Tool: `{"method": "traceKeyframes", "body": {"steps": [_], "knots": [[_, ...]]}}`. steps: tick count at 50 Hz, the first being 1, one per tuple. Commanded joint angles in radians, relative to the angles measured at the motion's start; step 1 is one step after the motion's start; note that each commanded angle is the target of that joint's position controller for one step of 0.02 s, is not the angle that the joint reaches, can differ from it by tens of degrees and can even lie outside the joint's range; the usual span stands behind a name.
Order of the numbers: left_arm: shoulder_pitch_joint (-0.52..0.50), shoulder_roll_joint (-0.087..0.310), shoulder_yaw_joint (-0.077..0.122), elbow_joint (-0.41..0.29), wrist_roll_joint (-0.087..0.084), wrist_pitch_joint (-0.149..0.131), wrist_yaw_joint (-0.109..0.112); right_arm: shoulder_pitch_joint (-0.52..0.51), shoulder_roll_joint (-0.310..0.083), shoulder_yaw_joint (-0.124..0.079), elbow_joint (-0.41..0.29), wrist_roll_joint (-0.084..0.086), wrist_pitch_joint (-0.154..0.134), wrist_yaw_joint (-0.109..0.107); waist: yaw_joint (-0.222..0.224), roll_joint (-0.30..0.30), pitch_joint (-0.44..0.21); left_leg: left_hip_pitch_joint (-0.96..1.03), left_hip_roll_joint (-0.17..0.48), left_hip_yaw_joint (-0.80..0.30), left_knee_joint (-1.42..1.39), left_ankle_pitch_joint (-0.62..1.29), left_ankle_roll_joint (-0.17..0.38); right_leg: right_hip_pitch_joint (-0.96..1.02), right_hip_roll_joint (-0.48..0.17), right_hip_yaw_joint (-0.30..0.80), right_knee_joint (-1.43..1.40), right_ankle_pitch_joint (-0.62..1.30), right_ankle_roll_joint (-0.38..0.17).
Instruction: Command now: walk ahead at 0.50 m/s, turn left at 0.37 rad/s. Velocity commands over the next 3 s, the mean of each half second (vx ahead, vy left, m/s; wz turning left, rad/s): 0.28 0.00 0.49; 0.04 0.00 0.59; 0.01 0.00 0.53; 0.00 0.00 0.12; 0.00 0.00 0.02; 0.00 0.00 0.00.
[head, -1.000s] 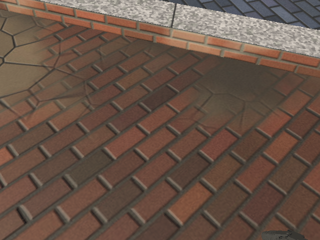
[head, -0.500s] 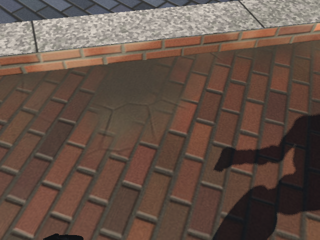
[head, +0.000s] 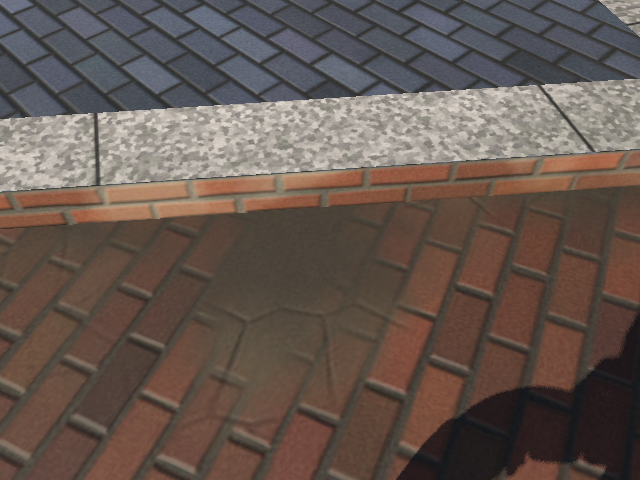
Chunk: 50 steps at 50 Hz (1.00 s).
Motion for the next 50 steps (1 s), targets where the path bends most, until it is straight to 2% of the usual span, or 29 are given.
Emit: {"method": "traceKeyframes", "body": {"steps": [1,3,4,5,6,7,8,9,10,11,12,13,15,18,21,27,29,31,32,33,34,35,36,37,39,40,42,45,50], "knots": [[0.045,0.134,0.015,-0.007,0.004,-0.008,0.020,-0.104,-0.046,0.002,-0.095,-0.001,-0.020,0.001,0.000,-0.094,0.050,0.052,-0.063,0.092,-0.086,-0.066,0.045,-0.011,-0.318,-0.014,0.115,1.076,0.026],[0.029,0.174,0.023,-0.006,0.010,-0.001,0.035,0.009,-0.074,-0.008,-0.068,-0.004,-0.020,-0.008,-0.058,-0.137,-0.018,0.172,-0.119,0.122,-0.095,-0.173,0.088,0.022,-0.340,-0.032,0.300,1.340,0.038],[0.006,0.193,0.029,-0.014,0.016,0.008,0.036,0.129,-0.105,-0.021,-0.032,-0.005,-0.023,-0.013,-0.111,-0.144,-0.077,0.291,-0.136,0.105,-0.120,-0.210,0.117,-0.005,-0.349,-0.035,0.466,1.345,0.038],[-0.039,0.208,0.035,-0.034,0.009,0.013,0.033,0.281,-0.136,-0.037,0.012,-0.018,-0.032,-0.020,-0.191,-0.119,-0.133,0.481,-0.124,0.050,-0.224,-0.148,0.157,-0.119,-0.325,-0.054,0.713,1.191,0.047],[-0.062,0.174,0.026,-0.078,-0.002,0.002,0.025,0.375,-0.220,-0.064,0.022,-0.026,-0.033,-0.033,-0.223,0.013,-0.222,0.703,0.090,-0.212,-0.241,0.022,0.242,-0.345,-0.218,-0.089,1.087,0.611,0.062],[0.003,0.106,0.020,-0.130,-0.021,-0.005,0.010,0.288,-0.295,-0.080,-0.002,-0.006,-0.024,-0.037,-0.101,0.216,-0.295,0.945,0.345,-0.737,-0.291,0.451,0.444,-0.759,0.009,0.038,1.425,-0.266,0.112],[-0.039,0.140,0.019,-0.130,0.007,-0.007,0.006,0.243,-0.270,-0.084,-0.006,0.040,-0.022,-0.034,-0.106,-0.007,-0.266,0.863,0.321,-0.622,-0.310,0.501,0.438,-0.802,-0.091,0.189,1.412,-0.167,0.094],[-0.087,0.136,0.017,-0.151,-0.005,-0.013,0.003,0.179,-0.213,-0.069,-0.021,0.035,-0.021,-0.038,-0.083,-0.033,-0.145,0.728,0.291,-0.510,-0.336,0.515,0.395,-0.811,-0.128,0.180,1.351,-0.106,0.098],[-0.085,0.137,0.021,-0.149,-0.005,-0.011,0.004,0.135,-0.150,-0.053,-0.025,0.028,-0.016,-0.039,-0.039,-0.107,-0.051,0.589,0.235,-0.417,-0.376,0.517,0.332,-0.777,-0.159,0.165,1.254,-0.082,0.103],[-0.097,0.139,0.022,-0.156,0.009,0.008,0.004,0.109,-0.122,-0.043,-0.032,0.031,-0.017,-0.043,-0.019,-0.113,-0.018,0.505,0.180,-0.351,-0.399,0.508,0.290,-0.741,-0.176,0.163,1.176,-0.075,0.117],[-0.079,0.126,0.019,-0.158,0.018,0.032,0.002,0.092,-0.122,-0.039,-0.037,0.028,-0.019,-0.044,0.002,-0.086,-0.019,0.440,0.140,-0.296,-0.412,0.523,0.267,-0.686,-0.177,0.153,1.118,-0.068,0.131],[-0.074,0.112,0.017,-0.165,0.021,0.051,0.001,0.102,-0.140,-0.041,-0.035,0.024,-0.025,-0.041,0.008,-0.066,-0.031,0.411,0.118,-0.271,-0.407,0.587,0.256,-0.659,-0.167,0.138,1.072,-0.056,0.144],[-0.074,0.097,0.012,-0.181,0.017,0.067,0.001,0.119,-0.183,-0.052,-0.036,0.018,-0.029,-0.038,0.015,-0.034,-0.069,0.409,0.080,-0.238,-0.386,0.684,0.235,-0.650,-0.156,0.118,0.980,-0.014,0.165],[-0.146,0.110,0.014,-0.217,0.011,0.078,0.004,0.148,-0.187,-0.054,-0.045,0.021,-0.015,-0.044,-0.016,0.012,-0.104,0.456,0.049,-0.241,-0.350,0.685,0.175,-0.687,-0.155,0.111,0.865,0.064,0.179],[-0.225,0.126,0.014,-0.252,0.005,0.088,0.005,0.180,-0.193,-0.058,-0.054,0.022,0.006,-0.054,-0.054,0.043,-0.119,0.512,0.046,-0.292,-0.324,0.591,0.127,-0.717,-0.154,0.128,0.794,0.116,0.179],[-0.304,0.157,0.010,-0.293,-0.010,0.081,0.016,0.190,-0.213,-0.071,-0.086,0.001,0.035,-0.065,-0.083,0.061,-0.080,0.601,0.093,-0.449,-0.256,0.533,0.158,-0.731,-0.123,0.175,0.659,0.005,0.152],[-0.278,0.169,0.010,-0.293,-0.017,0.072,0.019,0.161,-0.219,-0.074,-0.102,0.000,0.039,-0.064,-0.067,0.071,-0.073,0.597,0.090,-0.502,-0.230,0.508,0.149,-0.660,-0.107,0.190,0.566,-0.025,0.133],[-0.199,0.176,0.012,-0.280,-0.015,0.060,0.024,0.090,-0.222,-0.074,-0.124,0.012,0.040,-0.062,-0.010,0.078,-0.065,0.529,0.040,-0.525,-0.188,0.388,0.094,-0.488,-0.093,0.189,0.354,0.043,0.110],[-0.135,0.193,0.017,-0.268,-0.002,0.050,0.032,0.053,-0.210,-0.069,-0.142,0.026,0.036,-0.062,0.026,0.043,-0.084,0.444,-0.009,-0.501,-0.111,0.288,0.045,-0.328,-0.145,0.226,0.218,0.188,0.090],[-0.111,0.279,0.033,-0.278,0.008,0.048,0.045,0.120,-0.129,-0.048,-0.164,0.034,0.031,-0.061,-0.014,-0.178,-0.160,0.341,-0.105,-0.340,0.116,-0.114,-0.012,-0.163,-0.410,0.443,0.197,0.468,0.019],[-0.135,0.304,0.036,-0.286,-0.011,0.072,0.036,0.215,-0.154,-0.059,-0.157,0.024,0.046,-0.070,-0.056,-0.322,-0.190,0.181,-0.266,-0.177,0.252,-0.736,-0.033,-0.137,-0.567,0.670,0.205,0.777,-0.133],[-0.125,0.251,0.032,-0.290,-0.019,0.084,0.031,0.229,-0.205,-0.068,-0.124,-0.011,0.056,-0.073,-0.058,-0.194,-0.162,0.158,-0.175,-0.156,0.426,-0.693,-0.046,-0.173,-0.571,0.621,0.222,0.764,-0.173],[-0.161,0.187,0.015,-0.302,-0.018,0.088,0.031,0.184,-0.214,-0.074,-0.112,-0.011,0.063,-0.064,-0.056,-0.114,-0.111,0.159,-0.146,-0.158,0.468,-0.605,-0.055,-0.237,-0.498,0.497,0.220,0.686,-0.146],[-0.214,0.166,0.008,-0.316,-0.009,0.095,0.031,0.160,-0.203,-0.074,-0.115,-0.002,0.072,-0.054,-0.070,-0.102,-0.071,0.165,-0.123,-0.150,0.472,-0.538,-0.070,-0.288,-0.428,0.388,0.197,0.578,-0.106],[-0.238,0.182,0.014,-0.322,0.006,0.094,0.034,0.143,-0.190,-0.067,-0.126,0.009,0.085,-0.030,-0.066,-0.187,-0.060,0.163,-0.117,-0.119,0.494,-0.455,-0.098,-0.311,-0.351,0.268,0.186,0.556,-0.077],[-0.226,0.185,0.017,-0.320,0.008,0.093,0.032,0.137,-0.186,-0.065,-0.130,0.015,0.087,-0.023,-0.060,-0.192,-0.070,0.164,-0.120,-0.110,0.492,-0.437,-0.106,-0.305,-0.343,0.237,0.188,0.569,-0.080],[-0.194,0.189,0.023,-0.313,0.007,0.089,0.028,0.104,-0.178,-0.060,-0.147,0.018,0.090,-0.017,-0.042,-0.183,-0.080,0.146,-0.112,-0.099,0.454,-0.424,-0.114,-0.271,-0.360,0.215,0.184,0.548,-0.097],[-0.159,0.203,0.034,-0.300,0.007,0.088,0.025,0.058,-0.164,-0.050,-0.169,0.011,0.097,-0.010,-0.020,-0.184,-0.074,0.131,-0.081,-0.085,0.357,-0.423,-0.112,-0.240,-0.393,0.205,0.172,0.459,-0.113],[-0.168,0.230,0.051,-0.297,0.015,0.092,0.005,0.006,-0.134,-0.030,-0.203,0.017,0.097,0.005,-0.008,-0.207,-0.071,0.272,-0.045,-0.022,0.123,-0.439,-0.081,-0.305,-0.409,0.133,0.182,0.354,-0.096]]}}
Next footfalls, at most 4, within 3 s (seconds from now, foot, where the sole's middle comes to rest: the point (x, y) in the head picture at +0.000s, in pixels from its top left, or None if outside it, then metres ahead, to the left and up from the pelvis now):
0.12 left None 0.21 0.07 -0.77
0.64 right None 0.38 -0.06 -0.77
1.12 left None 0.19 0.09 -0.77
1.64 right None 0.35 -0.04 -0.77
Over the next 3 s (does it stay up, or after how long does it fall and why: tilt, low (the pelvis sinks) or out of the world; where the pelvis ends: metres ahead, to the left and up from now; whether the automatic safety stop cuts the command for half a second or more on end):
stays up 0.26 -0.01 0.01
